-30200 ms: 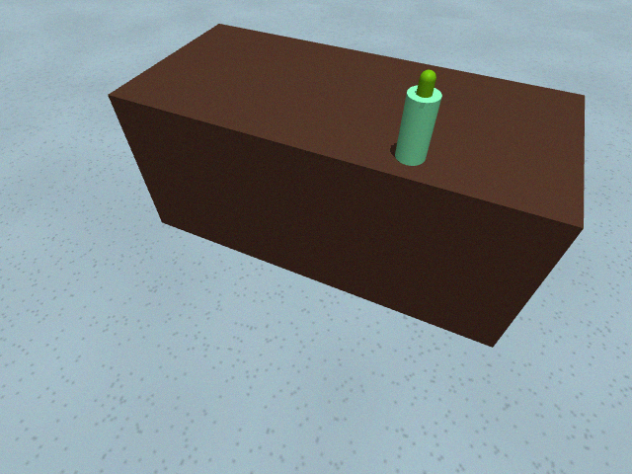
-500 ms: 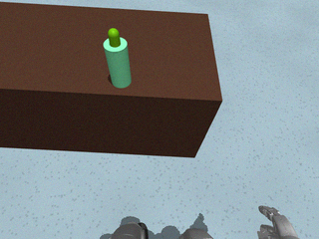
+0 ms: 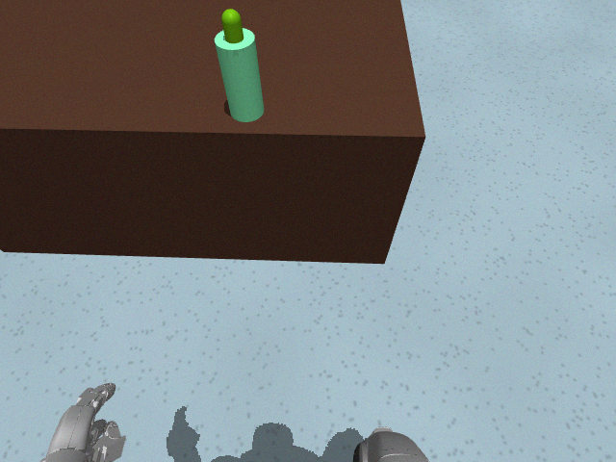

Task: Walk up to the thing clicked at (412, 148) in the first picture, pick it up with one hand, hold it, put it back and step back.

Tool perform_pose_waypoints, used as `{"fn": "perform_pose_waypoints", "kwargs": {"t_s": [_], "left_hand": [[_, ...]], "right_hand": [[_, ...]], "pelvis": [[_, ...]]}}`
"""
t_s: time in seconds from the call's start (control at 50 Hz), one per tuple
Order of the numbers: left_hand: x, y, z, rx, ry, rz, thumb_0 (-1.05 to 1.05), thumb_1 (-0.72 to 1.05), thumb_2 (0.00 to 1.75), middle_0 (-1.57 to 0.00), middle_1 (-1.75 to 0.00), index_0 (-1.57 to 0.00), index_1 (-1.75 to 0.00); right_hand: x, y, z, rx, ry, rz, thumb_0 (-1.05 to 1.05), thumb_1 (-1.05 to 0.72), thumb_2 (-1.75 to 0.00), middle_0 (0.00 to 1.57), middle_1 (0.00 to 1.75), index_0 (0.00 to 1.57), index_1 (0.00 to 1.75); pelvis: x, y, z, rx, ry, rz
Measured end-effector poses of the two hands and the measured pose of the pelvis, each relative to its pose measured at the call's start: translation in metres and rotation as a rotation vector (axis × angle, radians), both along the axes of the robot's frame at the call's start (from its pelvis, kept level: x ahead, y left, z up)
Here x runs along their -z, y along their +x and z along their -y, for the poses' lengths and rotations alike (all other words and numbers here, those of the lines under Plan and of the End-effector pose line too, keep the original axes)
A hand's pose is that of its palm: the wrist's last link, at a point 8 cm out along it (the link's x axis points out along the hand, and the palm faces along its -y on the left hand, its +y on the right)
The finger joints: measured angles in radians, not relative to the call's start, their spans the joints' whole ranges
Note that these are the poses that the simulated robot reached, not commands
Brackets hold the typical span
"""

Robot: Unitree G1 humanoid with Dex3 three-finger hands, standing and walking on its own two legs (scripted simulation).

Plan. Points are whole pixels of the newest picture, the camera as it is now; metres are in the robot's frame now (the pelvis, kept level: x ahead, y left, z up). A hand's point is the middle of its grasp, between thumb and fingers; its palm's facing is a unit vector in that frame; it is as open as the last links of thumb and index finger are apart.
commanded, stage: step back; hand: left
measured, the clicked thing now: (239, 66) +0.87 +0.14 -0.03
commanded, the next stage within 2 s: stand in 1.54 s
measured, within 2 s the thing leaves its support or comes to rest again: neither
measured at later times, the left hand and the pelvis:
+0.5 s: hand out of the picture -0.07 +0.26 -0.13, palm faces -0.08 -0.91 -0.42, open 7.4 cm; pelvis -0.15 -0.01 +0.01, yaw -6 degrees
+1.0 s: hand out of the picture -0.12 +0.26 -0.14, palm faces -0.01 -0.93 -0.36, open 7.4 cm; pelvis -0.19 +0.00 +0.01, yaw -2 degrees
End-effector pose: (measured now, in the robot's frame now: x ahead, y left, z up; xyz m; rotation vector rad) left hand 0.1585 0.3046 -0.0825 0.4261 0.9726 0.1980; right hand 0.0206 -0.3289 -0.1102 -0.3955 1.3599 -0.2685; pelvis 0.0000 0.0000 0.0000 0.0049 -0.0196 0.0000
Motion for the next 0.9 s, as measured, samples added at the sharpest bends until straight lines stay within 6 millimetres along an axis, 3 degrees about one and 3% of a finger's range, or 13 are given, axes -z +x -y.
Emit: {"fn": "perform_pose_waypoints", "kwargs": {"t_s": [0.08,0.16,0.26,0.36,0.42,0.5,0.6,0.74,0.82,0.9], "left_hand": [[0.017,-0.022,-0.004,-0.013,-0.054,-0.025,0.01,0.9,0.9,-0.2,-0.3,-0.2,-0.3],[0.017,-0.056,-0.002,-0.031,-0.096,-0.076,0.01,0.91,0.9,-0.2,-0.3,-0.2,-0.3],[0.021,-0.107,-0.006,-0.039,-0.083,-0.13,0.01,0.9,0.9,-0.21,-0.3,-0.2,-0.3],[0.029,-0.162,-0.004,-0.021,-0.03,-0.206,0.01,0.91,0.9,-0.2,-0.3,-0.2,-0.3],[0.024,-0.198,0.003,-0.032,-0.021,-0.239,0.01,0.91,0.9,-0.2,-0.3,-0.2,-0.3],[0.011,-0.236,0.002,-0.056,-0.005,-0.252,0.01,0.9,0.9,-0.21,-0.3,-0.2,-0.3],[0.003,-0.255,-0.008,-0.069,0.013,-0.214,0.01,0.9,0.9,-0.21,-0.3,-0.2,-0.31],[0.015,-0.267,-0.021,-0.097,-0.032,-0.155,0.01,0.9,0.9,-0.2,-0.3,-0.2,-0.3],[0.015,-0.273,-0.013,-0.086,-0.076,-0.175,0.01,0.91,0.9,-0.2,-0.3,-0.2,-0.3],[0.017,-0.278,-0.004,-0.077,-0.077,-0.183,0.01,0.91,0.9,-0.2,-0.3,-0.2,-0.3]], "right_hand": [[-0.01,-0.015,-0.021,-0.006,0.008,0.045,0.0,-0.91,-0.9,0.2,0.3,0.2,0.3],[-0.026,-0.021,-0.029,-0.033,0.003,0.095,0.0,-0.91,-0.9,0.21,0.3,0.2,0.3],[-0.033,-0.013,-0.025,-0.067,-0.009,0.184,0.0,-0.9,-0.9,0.21,0.3,0.21,0.3],[-0.02,-0.015,-0.011,-0.083,0.003,0.284,0.0,-0.9,-0.9,0.21,0.3,0.2,0.3],[-0.01,-0.031,-0.004,-0.06,0.024,0.296,0.0,-0.91,-0.9,0.21,0.3,0.2,0.3],[-0.01,-0.063,-0.007,-0.038,0.056,0.262,0.0,-0.91,-0.9,0.21,0.3,0.2,0.3],[-0.004,-0.106,-0.011,-0.039,0.059,0.201,0.0,-0.91,-0.9,0.21,0.3,0.2,0.3],[-0.005,-0.156,-0.035,-0.047,0.066,0.131,0.0,-0.91,-0.9,0.21,0.3,0.2,0.3],[-0.015,-0.168,-0.037,-0.032,0.075,0.145,0.0,-0.91,-0.9,0.21,0.3,0.2,0.3],[-0.014,-0.166,-0.028,-0.019,0.079,0.174,0.0,-0.9,-0.9,0.21,0.3,0.2,0.3]], "pelvis": [[-0.001,-0.026,-0.009,0.026,0.031,0.031],[-0.012,-0.045,-0.011,0.017,-0.025,0.015],[-0.013,-0.076,-0.009,0.059,-0.025,-0.002],[0.001,-0.113,0.0,0.113,-0.005,-0.001],[0.002,-0.134,0.004,0.095,-0.053,0.022],[-0.007,-0.148,0.008,0.112,0.017,0.012],[-0.008,-0.167,0.002,0.072,0.013,-0.002],[-0.007,-0.189,-0.007,0.049,0.043,0.032],[-0.014,-0.192,-0.005,0.047,0.009,0.028],[-0.013,-0.195,0.002,0.062,-0.002,0.028]]}}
